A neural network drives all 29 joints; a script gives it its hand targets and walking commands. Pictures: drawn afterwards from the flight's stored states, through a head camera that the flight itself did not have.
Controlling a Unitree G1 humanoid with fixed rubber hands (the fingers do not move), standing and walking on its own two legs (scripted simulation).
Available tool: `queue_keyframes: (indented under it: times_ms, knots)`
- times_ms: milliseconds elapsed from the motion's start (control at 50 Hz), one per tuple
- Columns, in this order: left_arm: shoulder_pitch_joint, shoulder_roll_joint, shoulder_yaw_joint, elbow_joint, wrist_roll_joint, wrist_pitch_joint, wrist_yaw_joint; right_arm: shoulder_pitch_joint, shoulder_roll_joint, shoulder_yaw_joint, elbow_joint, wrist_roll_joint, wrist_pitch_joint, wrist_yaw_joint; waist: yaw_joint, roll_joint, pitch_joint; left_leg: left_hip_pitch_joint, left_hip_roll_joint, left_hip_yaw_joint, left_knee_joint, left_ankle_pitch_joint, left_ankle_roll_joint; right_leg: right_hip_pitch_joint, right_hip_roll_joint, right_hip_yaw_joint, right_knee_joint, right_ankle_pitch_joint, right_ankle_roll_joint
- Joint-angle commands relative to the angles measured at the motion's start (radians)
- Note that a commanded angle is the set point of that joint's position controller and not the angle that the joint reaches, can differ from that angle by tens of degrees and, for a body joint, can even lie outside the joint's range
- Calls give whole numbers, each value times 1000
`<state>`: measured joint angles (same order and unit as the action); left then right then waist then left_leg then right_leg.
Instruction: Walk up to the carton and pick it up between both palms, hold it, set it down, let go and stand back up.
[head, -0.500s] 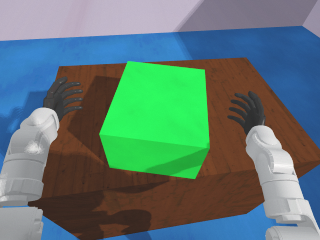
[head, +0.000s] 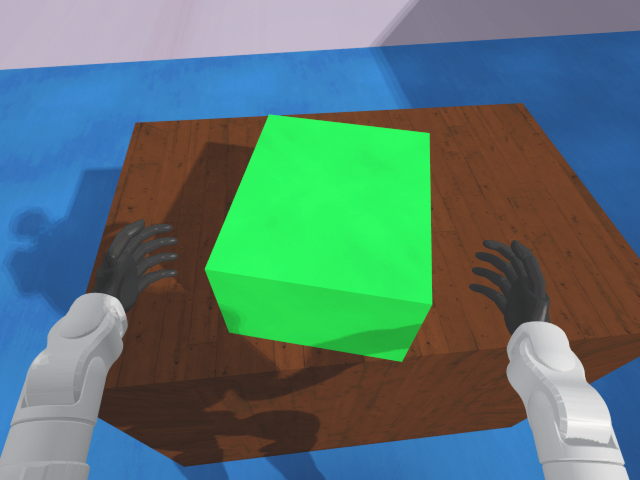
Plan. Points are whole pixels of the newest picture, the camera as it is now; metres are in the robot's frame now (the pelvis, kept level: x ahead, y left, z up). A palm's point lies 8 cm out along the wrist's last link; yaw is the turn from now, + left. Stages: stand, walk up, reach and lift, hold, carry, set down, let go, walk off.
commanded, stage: set down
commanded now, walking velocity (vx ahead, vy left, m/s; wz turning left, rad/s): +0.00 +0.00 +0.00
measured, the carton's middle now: (331, 230) +0.45 -0.04 +0.00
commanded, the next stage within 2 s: none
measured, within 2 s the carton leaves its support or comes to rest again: neither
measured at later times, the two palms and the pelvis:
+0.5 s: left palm (90, 372) +0.24 +0.25 +0.04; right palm (516, 368) +0.21 -0.22 +0.05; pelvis +0.04 +0.00 +0.00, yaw +1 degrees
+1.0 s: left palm (87, 440) +0.18 +0.25 +0.00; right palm (498, 406) +0.18 -0.20 +0.00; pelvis +0.02 +0.01 +0.00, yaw +2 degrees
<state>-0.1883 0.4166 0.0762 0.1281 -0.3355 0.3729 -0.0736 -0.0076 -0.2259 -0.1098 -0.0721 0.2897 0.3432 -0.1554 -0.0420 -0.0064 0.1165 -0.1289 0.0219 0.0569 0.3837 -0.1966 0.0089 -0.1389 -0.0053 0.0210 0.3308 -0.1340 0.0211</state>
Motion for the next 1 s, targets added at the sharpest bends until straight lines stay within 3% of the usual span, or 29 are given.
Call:
queue_keyframes:
  times_ms: [0, 20, 140, 180, 240, 260, 320, 460, 520, 540, 560, 620, 640, 660, 680, 700, 720, 740, 760, 780, 800, 820, 840, 880, 900, 920, 940, 960, 980]
  knots:
    - [-166, 211, 141, -283, 23, -90, -11, -99, -131, -28, -311, 4, -86, -8, 22, 14, -427, 44, -32, -13, -63, 218, -31, 218, 27, 30, -26, 190, -34]
    - [-145, 206, 137, -291, 20, -98, -11, -70, -118, -44, -298, -10, -89, -13, 11, 16, -408, 34, -30, -13, -65, 210, -33, 207, 31, 28, -26, 183, -34]
    - [56, 183, 113, -324, 15, -167, -20, 128, -70, -20, -366, -31, -128, -16, 32, 39, -323, 44, -21, -23, -67, 198, -38, 173, 16, 35, -39, 166, -36]
    - [80, 184, 102, -371, 14, -178, -23, 164, -73, -28, -379, -32, -138, -21, 21, 63, -305, 66, -17, -29, -59, 239, -50, 155, 18, 35, -45, 187, -40]
    - [146, 188, 111, -470, 19, -206, -17, 238, -80, -10, -435, -19, -172, -23, 38, 91, -321, 98, -14, -30, -33, 357, -66, 157, 24, 37, -41, 245, -42]
    - [265, 161, 99, -425, 31, -205, -22, 332, -70, -7, -394, -22, -178, -24, 21, 86, -273, 121, -13, -42, -29, 375, -69, 158, 26, 33, -46, 271, -46]
    - [323, 167, 96, -454, 22, -249, -29, 375, -63, 5, -451, -27, -215, -19, 42, 62, -266, 105, -13, -49, -31, 359, -62, 155, 19, 36, -54, 234, -41]
    - [446, 153, 86, -422, 35, -331, -39, 493, -20, 37, -406, -47, -268, -26, 57, 32, -143, 78, -6, -61, -34, 322, -51, 148, 10, 47, -57, 213, -46]
    - [404, 166, 63, -478, 9, -370, -25, 451, -36, 15, -436, -55, -287, -21, 57, 82, -178, 67, 4, -64, -27, 327, -62, 111, 11, 46, -54, 150, -59]
    - [512, 150, 50, -409, 14, -382, -30, 547, 0, 24, -397, -58, -292, -23, 43, 55, -131, 63, -1, -67, -24, 306, -57, 127, 8, 48, -60, 157, -58]
    - [534, 153, 62, -417, 20, -404, -31, 566, 0, 27, -385, -65, -306, -21, 61, 58, -129, 70, 0, -69, -33, 291, -57, 118, 7, 45, -60, 139, -58]
    - [520, 153, 31, -381, 19, -431, -36, 536, 13, 31, -361, -76, -335, -28, 47, 80, -122, 72, 1, -71, -9, 303, -64, 97, 3, 46, -57, 148, -61]
    - [599, 146, 40, -371, 33, -448, -34, 605, 20, 45, -323, -76, -346, -21, 68, 85, -94, 77, 4, -74, -13, 304, -67, 94, 6, 39, -57, 123, -65]
    - [554, 131, 27, -343, 43, -451, -35, 560, 12, 41, -279, -83, -354, -18, 59, 102, -88, 73, 5, -75, -7, 304, -76, 68, 9, 34, -59, 100, -70]
    - [524, 180, 43, -373, 33, -463, -44, 557, 37, 51, -331, -79, -360, -31, 58, 81, -98, 56, -4, -66, 2, 293, -67, 113, -6, 53, -59, 124, -60]
    - [588, 154, 33, -420, 43, -480, -29, 602, 25, 48, -298, -64, -374, -22, 70, 122, -109, 82, 4, -80, -4, 329, -80, 98, 8, 35, -44, 135, -67]
    - [601, 148, 19, -336, 51, -476, -32, 582, 19, 41, -255, -82, -381, -19, 59, 120, -68, 75, 2, -83, 3, 323, -86, 89, 13, 33, -51, 115, -71]
    - [567, 161, 23, -375, 33, -490, -29, 552, 20, 30, -286, -81, -394, -18, 59, 114, -97, 67, 1, -81, 0, 312, -83, 88, 10, 34, -50, 103, -66]
    - [583, 143, -7, -314, 28, -493, -29, 557, 20, 33, -236, -95, -398, -16, 44, 105, -67, 55, 1, -86, -4, 271, -80, 79, 8, 31, -48, 86, -67]
    - [570, 148, 0, -324, 26, -504, -26, 546, 26, 34, -247, -92, -406, -15, 57, 100, -86, 50, 6, -87, -12, 246, -80, 77, 7, 30, -48, 58, -66]
    - [574, 151, -13, -286, 22, -507, -30, 540, 38, 38, -241, -102, -406, -16, 45, 76, -54, 35, 4, -85, -15, 212, -71, 78, 2, 32, -50, 56, -63]
    - [579, 140, -5, -280, 36, -506, -22, 534, 23, 40, -198, -106, -404, -8, 67, 101, -55, 37, 7, -85, -28, 211, -73, 69, 9, 25, -44, 37, -69]
    - [525, 177, -5, -317, 13, -519, -19, 488, 33, 29, -268, -99, -412, -11, 67, 82, -99, 14, 8, -80, -26, 182, -67, 88, 2, 32, -42, 28, -63]
    - [545, 125, -38, -216, 31, -505, -11, 474, 21, 17, -157, -127, -398, 7, 62, 101, -40, 7, 16, -86, -44, 141, -71, 60, 15, 20, -42, -27, -76]
    - [485, 168, -39, -324, -15, -527, -8, 441, 45, 3, -287, -112, -416, -3, 59, 81, -114, -22, 18, -84, -45, 109, -62, 104, 1, 31, -30, 7, -64]
    - [532, 116, -62, -208, 19, -509, 4, 451, 18, 14, -132, -133, -395, 13, 61, 114, -50, -19, 24, -92, -58, 100, -70, 75, 14, 20, -22, -30, -78]
    - [520, 144, -42, -261, 10, -516, 5, 446, 33, 4, -201, -128, -403, 12, 62, 80, -102, -18, 26, -88, -61, 89, -60, 111, 12, 22, -24, -12, -67]
    - [524, 100, -69, -158, 36, -495, 10, 431, 8, -1, -69, -154, -383, 26, 50, 94, -40, -13, 29, -95, -70, 99, -70, 80, 20, 11, -27, -38, -78]
    - [508, 126, -53, -209, 20, -504, 1, 435, 42, 14, -145, -137, -389, 21, 56, 56, -71, -23, 22, -84, -65, 91, -58, 113, 6, 26, -33, -11, -68]
